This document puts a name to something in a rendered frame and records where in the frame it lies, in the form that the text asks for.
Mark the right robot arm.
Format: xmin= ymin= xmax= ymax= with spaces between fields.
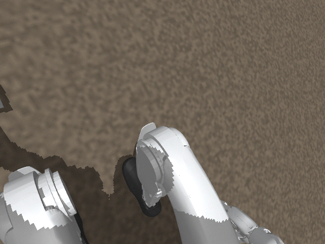
xmin=249 ymin=227 xmax=284 ymax=244

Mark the left robot foot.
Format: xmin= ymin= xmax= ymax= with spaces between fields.
xmin=74 ymin=209 xmax=89 ymax=244

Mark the right robot hand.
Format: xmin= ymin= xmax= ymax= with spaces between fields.
xmin=221 ymin=200 xmax=259 ymax=244

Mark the right robot foot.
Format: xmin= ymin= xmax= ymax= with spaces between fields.
xmin=122 ymin=157 xmax=161 ymax=217

